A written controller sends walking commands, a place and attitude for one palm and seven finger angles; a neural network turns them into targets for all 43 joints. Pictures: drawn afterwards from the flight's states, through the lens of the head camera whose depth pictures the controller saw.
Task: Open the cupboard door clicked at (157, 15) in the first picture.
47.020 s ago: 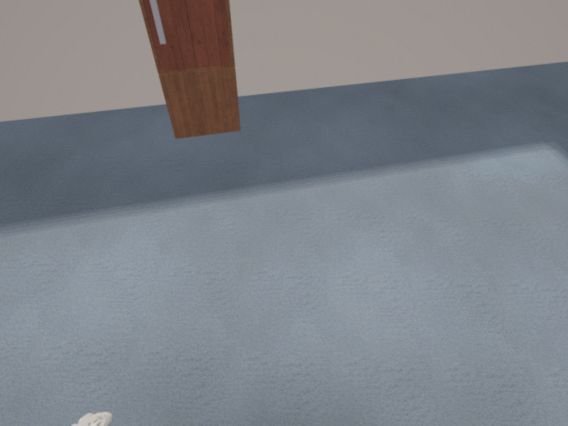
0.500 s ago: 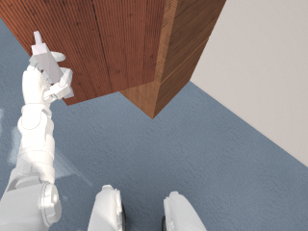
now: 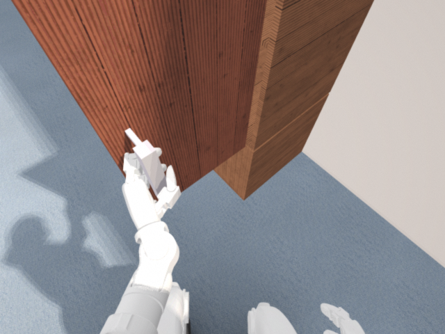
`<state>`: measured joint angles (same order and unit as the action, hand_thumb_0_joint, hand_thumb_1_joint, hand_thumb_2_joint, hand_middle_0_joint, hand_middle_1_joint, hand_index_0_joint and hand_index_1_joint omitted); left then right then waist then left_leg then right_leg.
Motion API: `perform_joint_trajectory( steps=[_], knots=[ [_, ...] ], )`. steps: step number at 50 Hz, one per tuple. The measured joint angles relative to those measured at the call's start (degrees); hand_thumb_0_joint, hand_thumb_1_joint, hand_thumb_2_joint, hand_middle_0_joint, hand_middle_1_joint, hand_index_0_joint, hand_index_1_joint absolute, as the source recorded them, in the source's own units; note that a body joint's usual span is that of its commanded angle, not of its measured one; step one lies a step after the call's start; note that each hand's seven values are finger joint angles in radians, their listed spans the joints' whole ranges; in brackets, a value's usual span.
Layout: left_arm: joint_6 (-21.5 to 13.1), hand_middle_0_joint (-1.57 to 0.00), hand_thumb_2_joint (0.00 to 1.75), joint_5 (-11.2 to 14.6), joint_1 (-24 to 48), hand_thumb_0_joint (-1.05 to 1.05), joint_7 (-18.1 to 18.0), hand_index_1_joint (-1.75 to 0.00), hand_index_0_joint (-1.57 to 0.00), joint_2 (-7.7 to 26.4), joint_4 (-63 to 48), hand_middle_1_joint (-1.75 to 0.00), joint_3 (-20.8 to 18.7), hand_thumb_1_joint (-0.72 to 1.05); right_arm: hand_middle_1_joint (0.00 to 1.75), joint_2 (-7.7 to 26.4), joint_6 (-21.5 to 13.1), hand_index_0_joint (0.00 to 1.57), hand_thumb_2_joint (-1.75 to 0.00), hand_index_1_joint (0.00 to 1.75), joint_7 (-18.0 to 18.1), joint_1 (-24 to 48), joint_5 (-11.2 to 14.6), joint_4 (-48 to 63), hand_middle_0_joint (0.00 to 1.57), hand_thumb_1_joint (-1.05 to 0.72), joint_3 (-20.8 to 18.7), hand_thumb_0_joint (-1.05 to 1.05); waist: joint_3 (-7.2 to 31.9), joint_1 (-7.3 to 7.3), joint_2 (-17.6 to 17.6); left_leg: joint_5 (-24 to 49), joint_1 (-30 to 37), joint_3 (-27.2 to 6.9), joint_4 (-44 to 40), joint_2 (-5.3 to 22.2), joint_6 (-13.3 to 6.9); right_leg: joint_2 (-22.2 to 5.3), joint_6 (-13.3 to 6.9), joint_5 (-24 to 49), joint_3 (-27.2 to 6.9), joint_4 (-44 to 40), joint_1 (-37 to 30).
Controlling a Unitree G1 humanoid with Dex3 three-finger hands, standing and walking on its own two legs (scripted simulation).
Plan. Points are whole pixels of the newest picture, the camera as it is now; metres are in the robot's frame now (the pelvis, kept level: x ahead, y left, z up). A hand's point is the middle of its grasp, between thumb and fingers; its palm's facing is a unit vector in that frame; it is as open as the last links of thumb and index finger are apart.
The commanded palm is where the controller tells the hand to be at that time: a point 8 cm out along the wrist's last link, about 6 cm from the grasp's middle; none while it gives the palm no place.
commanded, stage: pull the door open along its arc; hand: left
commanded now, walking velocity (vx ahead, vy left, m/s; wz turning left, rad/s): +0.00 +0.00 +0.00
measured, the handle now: (149, 168) +0.41 +0.15 +0.01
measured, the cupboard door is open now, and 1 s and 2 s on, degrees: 89 98 100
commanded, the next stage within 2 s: open thumb and fingers to let go in 0.12 s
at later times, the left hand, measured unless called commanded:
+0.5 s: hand (192, 199) +0.35 +0.06 +0.01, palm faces +0.39 -0.92 -0.02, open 7.8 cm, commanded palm +0.30 +0.11 +0.01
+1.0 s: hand (192, 199) +0.35 +0.06 +0.01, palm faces +0.36 -0.93 -0.01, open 14.8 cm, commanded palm +0.30 +0.10 +0.01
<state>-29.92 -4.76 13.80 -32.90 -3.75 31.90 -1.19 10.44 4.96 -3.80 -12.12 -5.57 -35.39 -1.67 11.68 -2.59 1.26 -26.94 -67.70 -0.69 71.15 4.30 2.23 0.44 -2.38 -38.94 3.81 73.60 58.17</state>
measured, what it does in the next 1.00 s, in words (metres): stands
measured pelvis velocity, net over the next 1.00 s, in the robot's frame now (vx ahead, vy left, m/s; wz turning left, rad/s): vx -0.02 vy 0.01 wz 0.01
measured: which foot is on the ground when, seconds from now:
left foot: down 0.00-1.00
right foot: down 0.00-1.00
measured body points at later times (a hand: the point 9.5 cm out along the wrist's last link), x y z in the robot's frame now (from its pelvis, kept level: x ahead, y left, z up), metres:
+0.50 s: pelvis -0.01 -0.02 -0.01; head +0.09 -0.03 +0.43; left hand +0.32 +0.11 +0.02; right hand +0.15 -0.24 -0.14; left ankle +0.06 +0.15 -0.62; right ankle -0.04 -0.09 -0.62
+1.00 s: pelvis -0.02 +0.01 -0.01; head +0.08 +0.00 +0.43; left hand +0.32 +0.11 +0.02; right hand +0.12 -0.22 -0.14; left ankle +0.06 +0.15 -0.62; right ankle -0.04 -0.09 -0.62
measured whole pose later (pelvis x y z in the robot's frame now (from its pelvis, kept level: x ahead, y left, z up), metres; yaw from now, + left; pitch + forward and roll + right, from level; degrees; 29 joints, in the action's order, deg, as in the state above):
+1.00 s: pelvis -0.02 +0.01 -0.01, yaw +0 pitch +22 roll -1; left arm -30.1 -8.9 15.2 -37.1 -8.0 35.1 4.5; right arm 9.9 0.9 -1.5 -10.6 -6.8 -38.1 -1.3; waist 11.5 -2.3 2.1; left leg -25.9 -69.5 -1.2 73.0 3.5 1.8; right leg -0.1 -2.1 -38.6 4.1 75.9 59.8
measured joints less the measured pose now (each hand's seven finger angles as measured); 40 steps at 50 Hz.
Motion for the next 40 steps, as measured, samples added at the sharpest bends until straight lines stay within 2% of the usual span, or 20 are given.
perform_joint_trajectory(
  steps=[8, 11, 16, 21, 29, 35, 40],
  knots=[
    [1.11, -0.27, 0.69, -2.17, -6.63, 0.02, -0.91, -1.32, -0.3, -3.71, -4.52, -1.3, 6.08, 0.64, 0.3, 0.24, -2.43, 0.2, -0.9, 0.3, 0.69, -0.05, -0.4, -0.75, 0.2, -0.91, -0.25, 0.01, 0.3, 0.7, 0.12, 0.35, 1.42, -0.51, -1.05, -0.44, 0.73, -0.29, -0.81, -0.41, 0.59, -0.24, -1.32],
    [1.18, -0.28, 0.7, -3.05, -7.55, 0.02, -1.72, -1.32, -0.3, -3.6, -4.83, -1.3, 7.86, 0.64, 0.3, 0.06, -3.47, 0.2, -0.9, 0.3, 1.23, 0.86, -0.67, -0.98, 0.2, -0.91, 0.01, 0.01, 0.48, 0.7, 0.08, 0.37, 1.5, -0.55, -0.98, -0.59, 0.78, -0.43, -1.01, -0.7, 0.64, 0.23, -1.28],
    [-0.17, -0.33, 0.73, -3.74, -4.43, 0.01, -2.71, -1.33, -0.32, -3.54, -1.79, -1.32, 6.51, 0.6, 0.3, -0.15, -4.41, 0.2, -0.9, 0.3, 2.36, 3.1, -1.04, -1.71, 0.2, -0.91, 0.26, 0.01, 0.37, 0.82, 0.21, 0.4, 0.15, -1.15, 0.26, -0.9, 0.8, -0.64, -1.34, -1.24, 1.21, 1.88, -0.11],
    [0.14, -0.36, 0.73, -2.7, -1.72, 0.01, -2.21, -1.32, -0.35, -3.07, -0.02, -1.31, 5.24, 0.53, 0.3, -0.35, -4.25, 0.2, -0.9, 0.3, 2.63, 4.1, -0.91, -1.67, 0.2, -0.91, 0.24, 0.01, 0.31, 1.05, 0.27, 0.56, -0.86, -1.29, 1.0, -1.03, 1.02, -0.75, -1.42, -1.37, 1.31, 2.98, 0.98],
    [0.15, -0.35, 0.59, -1.84, -1.11, 0.01, -1.52, -1.28, -0.36, -3.02, 0.81, -1.27, 4.95, 0.19, 0.3, -0.24, -3.74, 0.2, -0.9, 0.3, 2.59, 2.95, -0.64, -1.83, 0.2, -0.91, 0.31, 0.01, 0.15, 0.98, 0.42, 1.0, -0.62, -1.01, 0.54, -0.99, 0.77, -0.73, -1.13, -0.72, 0.99, 2.46, 0.88],
    [-0.42, -0.33, 0.44, -2.59, -0.6, 0.0, -2.4, -1.23, -0.34, -3.36, 1.53, -1.23, 5.02, -0.17, 0.3, 0.09, -3.58, 0.2, -0.9, 0.3, 2.47, 1.68, -0.77, -2.3, 0.2, -0.91, -0.01, 0.01, 0.09, 0.61, 0.59, 0.96, -0.97, -0.9, 0.91, -0.84, 0.58, -0.6, -0.77, -0.38, 0.8, 2.33, 1.09],
    [-0.29, -0.31, 0.36, -3.39, -0.04, 0.0, -3.51, -1.15, -0.31, -3.77, 1.91, -1.14, 5.32, -0.36, 0.3, 0.19, -3.66, 0.2, -0.9, 0.3, 2.41, 1.04, -1.0, -2.66, 0.2, -0.91, -0.18, 0.01, 0.07, 0.4, 0.79, 0.87, -1.41, -0.76, 1.4, -0.78, 0.24, -0.56, -0.37, -0.16, 0.61, 2.41, 1.39]
  ],
)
